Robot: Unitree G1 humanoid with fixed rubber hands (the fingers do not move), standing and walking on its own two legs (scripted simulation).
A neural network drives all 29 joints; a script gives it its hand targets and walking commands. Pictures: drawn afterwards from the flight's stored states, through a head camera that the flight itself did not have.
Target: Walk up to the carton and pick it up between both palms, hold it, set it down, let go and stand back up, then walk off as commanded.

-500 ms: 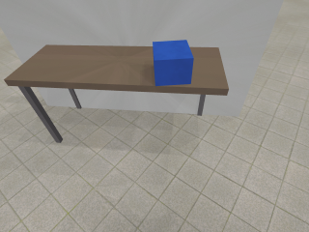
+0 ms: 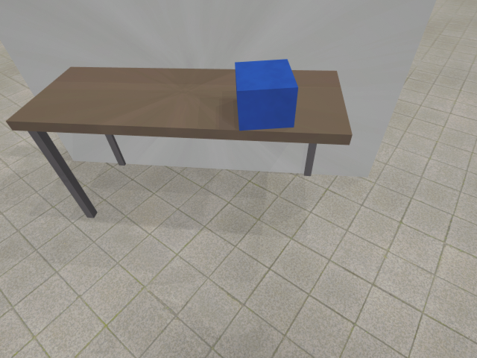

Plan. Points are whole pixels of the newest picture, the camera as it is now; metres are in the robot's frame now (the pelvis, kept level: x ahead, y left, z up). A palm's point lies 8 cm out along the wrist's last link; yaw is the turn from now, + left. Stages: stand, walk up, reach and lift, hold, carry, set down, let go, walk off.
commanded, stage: stand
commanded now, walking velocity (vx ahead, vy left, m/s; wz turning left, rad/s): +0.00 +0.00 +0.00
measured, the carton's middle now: (263, 94) +0.98 -0.05 -0.04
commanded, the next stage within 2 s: none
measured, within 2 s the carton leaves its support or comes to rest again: neither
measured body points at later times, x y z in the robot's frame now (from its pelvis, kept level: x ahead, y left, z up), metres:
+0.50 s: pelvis +0.00 +0.00 +0.00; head +0.01 -0.01 +0.45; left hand +0.11 +0.32 -0.10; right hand +0.10 -0.31 -0.11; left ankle +0.02 +0.14 -0.73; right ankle +0.04 -0.12 -0.73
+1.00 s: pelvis +0.00 +0.00 +0.00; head +0.00 -0.01 +0.45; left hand +0.10 +0.32 -0.10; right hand +0.09 -0.31 -0.11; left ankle +0.02 +0.14 -0.73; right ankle +0.04 -0.12 -0.73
